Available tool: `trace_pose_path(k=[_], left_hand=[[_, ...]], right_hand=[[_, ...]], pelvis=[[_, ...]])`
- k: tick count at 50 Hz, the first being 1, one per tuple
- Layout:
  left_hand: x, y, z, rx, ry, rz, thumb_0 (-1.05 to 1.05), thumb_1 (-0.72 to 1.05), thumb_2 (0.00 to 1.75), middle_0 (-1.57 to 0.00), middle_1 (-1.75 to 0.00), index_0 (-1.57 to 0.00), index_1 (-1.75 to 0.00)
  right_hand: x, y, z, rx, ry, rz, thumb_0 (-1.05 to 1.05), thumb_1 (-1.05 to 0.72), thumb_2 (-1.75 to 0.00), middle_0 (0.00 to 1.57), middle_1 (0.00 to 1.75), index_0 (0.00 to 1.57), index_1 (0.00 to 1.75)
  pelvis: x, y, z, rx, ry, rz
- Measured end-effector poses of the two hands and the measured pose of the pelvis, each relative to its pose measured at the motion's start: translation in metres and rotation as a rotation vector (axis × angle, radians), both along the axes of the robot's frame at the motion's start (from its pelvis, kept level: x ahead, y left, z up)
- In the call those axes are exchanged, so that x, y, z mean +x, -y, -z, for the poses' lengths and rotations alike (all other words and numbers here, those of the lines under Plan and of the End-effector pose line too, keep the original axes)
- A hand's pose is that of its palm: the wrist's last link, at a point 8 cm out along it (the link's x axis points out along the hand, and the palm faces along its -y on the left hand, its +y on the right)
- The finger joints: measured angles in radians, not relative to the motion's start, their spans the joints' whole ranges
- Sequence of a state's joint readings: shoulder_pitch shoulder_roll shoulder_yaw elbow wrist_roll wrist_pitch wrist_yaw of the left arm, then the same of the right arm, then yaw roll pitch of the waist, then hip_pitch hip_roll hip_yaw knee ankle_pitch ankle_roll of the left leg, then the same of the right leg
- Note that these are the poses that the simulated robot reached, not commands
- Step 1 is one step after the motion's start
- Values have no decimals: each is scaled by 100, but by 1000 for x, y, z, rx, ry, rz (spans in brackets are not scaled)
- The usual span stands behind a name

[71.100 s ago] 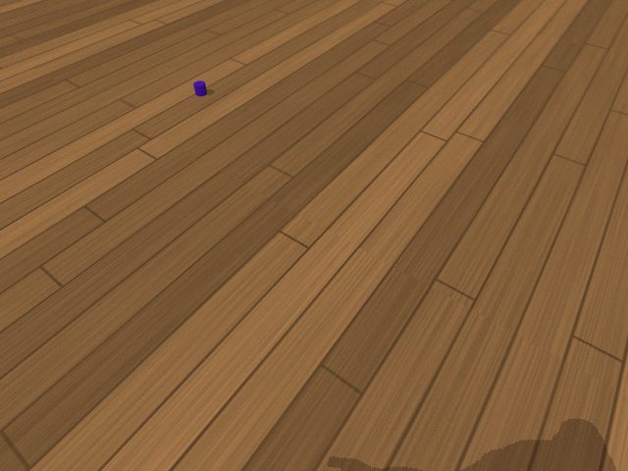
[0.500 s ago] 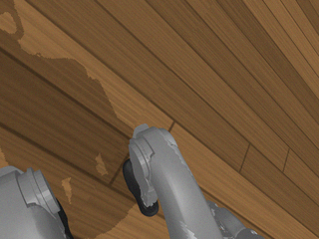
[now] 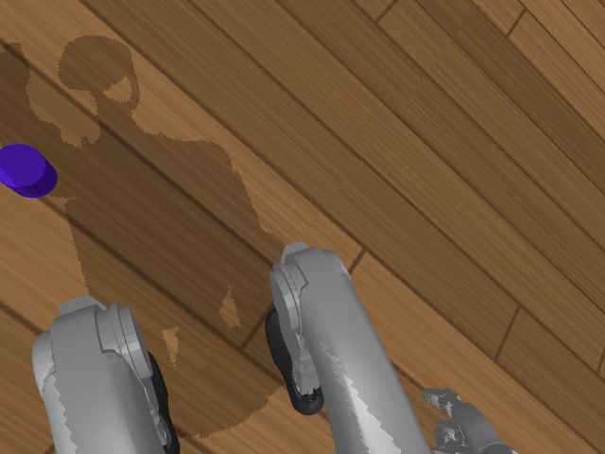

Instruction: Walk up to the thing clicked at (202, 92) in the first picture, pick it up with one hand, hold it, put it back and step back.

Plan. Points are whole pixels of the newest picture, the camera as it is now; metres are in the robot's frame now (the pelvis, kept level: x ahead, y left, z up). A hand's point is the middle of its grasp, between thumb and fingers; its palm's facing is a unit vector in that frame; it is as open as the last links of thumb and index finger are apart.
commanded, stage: withdraw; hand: left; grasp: from above
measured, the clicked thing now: (26, 172) +0.54 +0.28 -0.32
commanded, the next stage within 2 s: home in 0.14 s
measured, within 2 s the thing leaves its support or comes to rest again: neither
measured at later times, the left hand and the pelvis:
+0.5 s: hand out of the picture +0.53 +0.29 -0.14, palm faces -0.32 -0.16 -0.93, open 12.1 cm; pelvis +0.01 +0.00 -0.01, yaw +0 degrees
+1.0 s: hand out of the picture +0.33 +0.26 +0.07, palm faces -0.10 -0.82 -0.57, open 7.5 cm; pelvis +0.02 +0.00 +0.18, yaw +7 degrees
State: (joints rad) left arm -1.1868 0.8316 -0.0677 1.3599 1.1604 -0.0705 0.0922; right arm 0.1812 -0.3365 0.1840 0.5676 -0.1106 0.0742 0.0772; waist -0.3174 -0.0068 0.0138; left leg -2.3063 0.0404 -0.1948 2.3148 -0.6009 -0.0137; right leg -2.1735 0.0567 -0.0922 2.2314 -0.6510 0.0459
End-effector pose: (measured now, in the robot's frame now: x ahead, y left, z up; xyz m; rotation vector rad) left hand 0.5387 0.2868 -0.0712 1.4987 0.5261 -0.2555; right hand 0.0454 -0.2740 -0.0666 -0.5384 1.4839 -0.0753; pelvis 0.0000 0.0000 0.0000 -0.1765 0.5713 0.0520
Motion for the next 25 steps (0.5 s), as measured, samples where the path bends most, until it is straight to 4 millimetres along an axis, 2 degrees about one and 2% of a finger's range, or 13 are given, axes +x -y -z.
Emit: trace_pose_path(k=[8, 13, 18, 22, 25], left_hand=[[-6, -10, 45, 8, -7, -6, 0, -44, 95, -13, -95, -13, -95], [-1, -15, 58, 12, 47, -5, 0, -40, 93, -17, -92, -17, -91], [6, -12, 49, 11, 126, -18, 0, -35, 92, -20, -88, -20, -87], [5, -10, 28, -10, 158, -63, 0, -25, 93, -23, -80, -22, -80], [-6, -10, 8, -48, 151, -114, 0, -14, 93, -24, -73, -23, -74]], right_hand=[[-30, -5, 16, -17, -85, 12, 0, -89, -90, 20, 30, 20, 30], [-34, -16, 31, 14, -115, 15, 0, -89, -90, 20, 30, 20, 30], [-22, -26, 41, 60, -93, 30, 0, -89, -90, 20, 30, 20, 30], [-2, -30, 40, 91, -43, 48, 0, -89, -90, 20, 30, 20, 30], [15, -30, 33, 114, 3, 60, 0, -89, -90, 20, 30, 20, 30]], pelvis=[[-1, -1, 23, 0, 22, 10], [2, -1, 34, -1, 21, 13], [7, -1, 35, 1, -1, 13], [11, -1, 24, 5, -26, 10], [12, 0, 10, 11, -40, 3]])
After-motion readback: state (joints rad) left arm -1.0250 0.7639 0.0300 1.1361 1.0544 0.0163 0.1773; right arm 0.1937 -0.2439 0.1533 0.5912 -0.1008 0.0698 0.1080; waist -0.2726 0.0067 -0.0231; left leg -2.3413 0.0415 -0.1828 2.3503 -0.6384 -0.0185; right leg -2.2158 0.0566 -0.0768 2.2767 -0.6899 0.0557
